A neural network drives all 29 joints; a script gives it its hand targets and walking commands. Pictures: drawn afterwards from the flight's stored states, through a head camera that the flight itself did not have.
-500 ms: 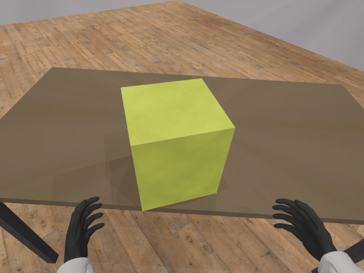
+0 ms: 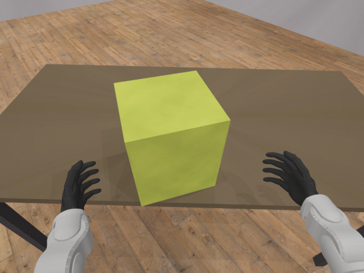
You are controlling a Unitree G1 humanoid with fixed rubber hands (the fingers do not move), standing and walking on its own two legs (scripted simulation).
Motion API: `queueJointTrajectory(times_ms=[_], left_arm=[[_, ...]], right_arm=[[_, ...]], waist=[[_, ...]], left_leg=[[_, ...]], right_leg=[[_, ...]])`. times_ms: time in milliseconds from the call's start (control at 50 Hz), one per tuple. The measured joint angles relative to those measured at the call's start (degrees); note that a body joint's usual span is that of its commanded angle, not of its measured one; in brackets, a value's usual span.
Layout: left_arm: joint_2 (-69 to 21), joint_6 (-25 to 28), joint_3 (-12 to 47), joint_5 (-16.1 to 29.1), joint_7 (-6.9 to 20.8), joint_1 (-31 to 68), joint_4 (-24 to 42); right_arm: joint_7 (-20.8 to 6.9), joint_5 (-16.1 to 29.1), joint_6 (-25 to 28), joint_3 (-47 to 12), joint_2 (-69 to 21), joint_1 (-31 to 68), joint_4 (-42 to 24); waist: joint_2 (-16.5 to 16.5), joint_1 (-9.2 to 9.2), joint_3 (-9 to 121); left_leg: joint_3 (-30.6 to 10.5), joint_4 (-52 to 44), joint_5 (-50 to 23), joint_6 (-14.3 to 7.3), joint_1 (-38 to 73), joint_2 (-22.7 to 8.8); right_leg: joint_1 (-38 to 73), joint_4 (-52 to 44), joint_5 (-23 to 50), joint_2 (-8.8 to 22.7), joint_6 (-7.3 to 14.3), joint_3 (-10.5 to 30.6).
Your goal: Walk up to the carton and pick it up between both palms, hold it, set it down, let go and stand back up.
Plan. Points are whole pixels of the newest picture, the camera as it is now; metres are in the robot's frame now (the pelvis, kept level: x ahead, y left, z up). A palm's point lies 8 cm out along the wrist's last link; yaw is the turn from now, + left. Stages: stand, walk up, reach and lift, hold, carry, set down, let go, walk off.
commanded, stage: reach and lift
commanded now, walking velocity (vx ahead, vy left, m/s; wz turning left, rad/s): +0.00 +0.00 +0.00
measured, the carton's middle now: (168, 138) +0.44 +0.06 +0.06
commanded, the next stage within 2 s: none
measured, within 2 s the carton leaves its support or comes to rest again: neither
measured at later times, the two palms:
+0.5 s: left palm (72, 170) +0.28 +0.22 +0.13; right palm (293, 145) +0.36 -0.21 +0.13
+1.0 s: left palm (70, 142) +0.33 +0.24 +0.16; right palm (277, 111) +0.43 -0.19 +0.16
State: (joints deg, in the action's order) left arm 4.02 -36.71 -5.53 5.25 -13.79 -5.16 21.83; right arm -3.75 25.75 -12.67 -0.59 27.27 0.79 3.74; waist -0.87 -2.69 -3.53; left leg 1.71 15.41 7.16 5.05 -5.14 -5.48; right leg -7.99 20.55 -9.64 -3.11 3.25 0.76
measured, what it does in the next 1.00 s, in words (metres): stands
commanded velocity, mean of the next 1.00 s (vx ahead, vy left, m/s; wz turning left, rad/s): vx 0.00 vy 0.00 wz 0.00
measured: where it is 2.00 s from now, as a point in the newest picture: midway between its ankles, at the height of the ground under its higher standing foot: outside the picture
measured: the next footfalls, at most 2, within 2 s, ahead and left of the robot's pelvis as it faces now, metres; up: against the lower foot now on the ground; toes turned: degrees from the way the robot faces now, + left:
none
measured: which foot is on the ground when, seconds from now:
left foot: down 0.00-1.00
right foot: down 0.00-1.00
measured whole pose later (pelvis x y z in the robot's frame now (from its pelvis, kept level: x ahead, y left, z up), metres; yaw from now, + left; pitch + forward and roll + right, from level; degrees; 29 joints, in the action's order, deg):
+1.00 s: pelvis +0.00 -0.01 +0.00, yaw +1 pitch +5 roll +0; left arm 9.7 -50.2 -13.2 8.3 -12.3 29.1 4.7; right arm -2.8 29.4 -23.4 -6.1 31.0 42.3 29.6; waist -0.2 -5.0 2.0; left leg -0.5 18.8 7.4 5.7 -16.2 -5.7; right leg -18.0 22.4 -9.2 -3.8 3.7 0.1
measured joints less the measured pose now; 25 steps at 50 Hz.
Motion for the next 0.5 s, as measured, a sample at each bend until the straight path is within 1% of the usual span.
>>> queueJointTrajectory(times_ms=[140, 200, 280, 340, 420, 500], left_arm=[[0.33, -4.15, -1.23, 0.60, 0.11, 4.19, 2.06], [-0.04, -6.21, -2.17, -0.15, 0.24, 6.10, 2.79], [-0.02, -8.64, -3.64, -0.37, 0.33, 9.36, 2.00], [0.21, -9.79, -4.74, 0.32, 0.51, 11.60, 0.86], [1.14, -11.10, -5.64, 0.69, 0.47, 14.76, -0.97], [1.53, -12.23, -6.85, 0.87, 1.07, 17.55, -3.24]], right_arm=[[0.63, 1.52, -2.45, -0.69, 1.29, 5.55, -0.09], [0.90, 2.38, -3.66, -1.24, 1.91, 8.11, 1.13], [1.23, 3.19, -5.14, -1.89, 2.69, 11.76, 3.03], [1.36, 3.39, -6.22, -2.33, 3.11, 14.44, 4.16], [1.50, 3.42, -7.37, -2.72, 3.29, 18.32, 6.12], [1.72, 3.52, -8.56, -3.62, 3.56, 22.06, 8.75]], waist=[[-0.24, 0.48, 0.15], [-0.32, 0.66, 0.00], [-0.13, 0.59, 0.16], [0.09, 0.50, 0.62], [0.18, 0.09, 1.67], [0.40, -0.43, 2.68]], left_leg=[[0.27, 0.54, 0.22, 0.01, -1.35, -0.02], [0.21, 0.67, 0.26, 0.07, -1.53, -0.11], [0.19, 1.20, 0.36, 0.12, -2.48, -0.25], [0.05, 1.48, 0.35, 0.16, -3.30, -0.34], [-0.11, 1.64, 0.28, 0.28, -4.27, -0.36], [-0.46, 1.54, 0.10, 0.40, -4.81, -0.36]], right_leg=[[-1.44, 0.32, 0.10, -0.10, -0.07, 0.48], [-1.52, 0.21, 0.19, -0.22, -0.02, 0.51], [-2.40, 0.47, 0.31, -0.40, 0.06, 0.61], [-3.14, 0.59, 0.42, -0.53, 0.14, 0.58], [-4.31, 1.20, 0.27, -0.60, 0.29, 0.56], [-4.87, 1.28, 0.27, -0.66, 0.41, 0.35]])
